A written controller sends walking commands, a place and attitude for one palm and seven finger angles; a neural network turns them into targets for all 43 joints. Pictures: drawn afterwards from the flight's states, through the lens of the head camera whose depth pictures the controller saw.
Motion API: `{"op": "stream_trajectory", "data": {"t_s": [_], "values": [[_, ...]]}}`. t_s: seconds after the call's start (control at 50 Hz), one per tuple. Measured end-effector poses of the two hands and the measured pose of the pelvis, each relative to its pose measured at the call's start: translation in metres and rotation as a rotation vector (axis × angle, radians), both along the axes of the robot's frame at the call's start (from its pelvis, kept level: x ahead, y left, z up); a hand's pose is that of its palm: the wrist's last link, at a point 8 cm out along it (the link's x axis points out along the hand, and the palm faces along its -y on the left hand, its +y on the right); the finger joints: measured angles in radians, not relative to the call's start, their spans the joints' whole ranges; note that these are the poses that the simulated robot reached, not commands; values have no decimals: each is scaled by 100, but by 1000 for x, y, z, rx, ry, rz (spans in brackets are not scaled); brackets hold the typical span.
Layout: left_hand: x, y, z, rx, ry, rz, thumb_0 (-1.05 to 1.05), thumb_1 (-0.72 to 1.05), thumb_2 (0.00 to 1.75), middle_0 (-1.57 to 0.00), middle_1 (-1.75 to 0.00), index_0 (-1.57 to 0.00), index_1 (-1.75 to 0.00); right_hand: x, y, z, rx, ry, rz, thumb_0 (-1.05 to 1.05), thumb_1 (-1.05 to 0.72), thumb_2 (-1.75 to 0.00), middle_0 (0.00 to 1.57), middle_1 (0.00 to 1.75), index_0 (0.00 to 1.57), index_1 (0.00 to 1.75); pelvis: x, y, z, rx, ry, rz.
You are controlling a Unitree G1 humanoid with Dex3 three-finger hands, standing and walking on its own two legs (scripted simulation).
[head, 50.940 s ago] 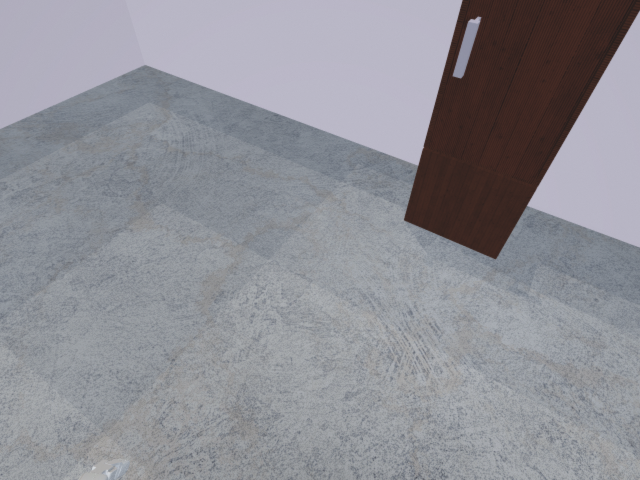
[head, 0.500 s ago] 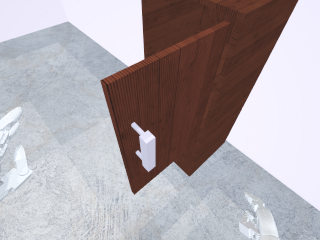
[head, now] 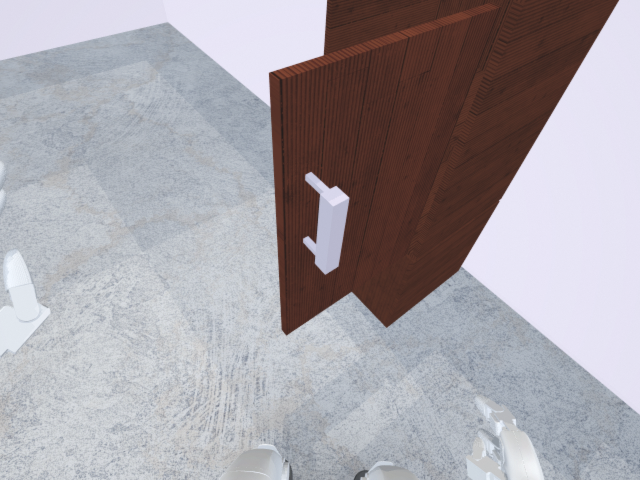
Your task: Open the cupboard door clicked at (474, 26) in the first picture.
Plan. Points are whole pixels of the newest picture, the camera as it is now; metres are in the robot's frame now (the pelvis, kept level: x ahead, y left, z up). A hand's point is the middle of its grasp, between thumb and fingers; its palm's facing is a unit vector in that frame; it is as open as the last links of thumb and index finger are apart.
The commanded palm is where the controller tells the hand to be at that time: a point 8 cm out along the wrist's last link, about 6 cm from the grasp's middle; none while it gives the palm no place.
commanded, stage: step back with the hand held close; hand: left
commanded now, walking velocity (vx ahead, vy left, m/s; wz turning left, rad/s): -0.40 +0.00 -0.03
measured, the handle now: (320, 224) +0.44 +0.04 +0.05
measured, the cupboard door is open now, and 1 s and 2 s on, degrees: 89 89 89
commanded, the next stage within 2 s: stop stepping back and stand still in 0.14 s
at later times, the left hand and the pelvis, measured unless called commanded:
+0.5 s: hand (27, 409) +0.13 +0.22 +0.20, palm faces +0.33 -0.80 -0.49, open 7.4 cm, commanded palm +0.07 +0.27 +0.20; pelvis -0.09 -0.02 +0.01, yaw -5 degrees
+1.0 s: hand out of the picture +0.06 +0.21 +0.19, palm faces +0.38 -0.80 -0.47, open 7.4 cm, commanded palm +0.00 +0.25 +0.20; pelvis -0.16 -0.04 +0.03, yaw -4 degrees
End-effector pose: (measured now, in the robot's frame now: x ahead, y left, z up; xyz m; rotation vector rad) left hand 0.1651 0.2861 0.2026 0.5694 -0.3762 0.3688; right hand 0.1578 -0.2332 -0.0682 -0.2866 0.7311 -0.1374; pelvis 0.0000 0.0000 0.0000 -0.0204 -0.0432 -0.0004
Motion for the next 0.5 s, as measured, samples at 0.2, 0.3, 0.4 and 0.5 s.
{"op": "stream_trajectory", "data": {"t_s": [0.2, 0.3, 0.4, 0.5], "values": [[-42, 11, 14, 34, 18, 55, 2, 89, 90, -21, -30, -21, -30, -45, 3, 6, 65, -26, -32, 1, -90, -90, 21, 30, 21, 30, -41, -11, 9, -41, 55, -17], [-62, -19, -6, -14, 73, 12, 2, 89, 90, -21, -30, -21, -30, -62, -10, -4, 81, -39, 5, 1, -90, -90, 21, 30, 21, 30, -76, -25, 1, 18, 106, -72], [-68, -37, 2, -6, 96, -76, 2, 89, 90, -21, -30, -22, -30, -95, -24, 7, 42, 37, -30, 1, -90, -90, 21, 30, 21, 30, -84, -28, 16, 47, 93, -76], [-68, -30, 13, 32, 51, -102, 2, 89, 90, -22, -30, -22, -30, -115, -42, 19, 1, -55, -121, 1, -90, -90, 21, 30, 21, 30, -91, -22, 11, 35, 69, -80]]}}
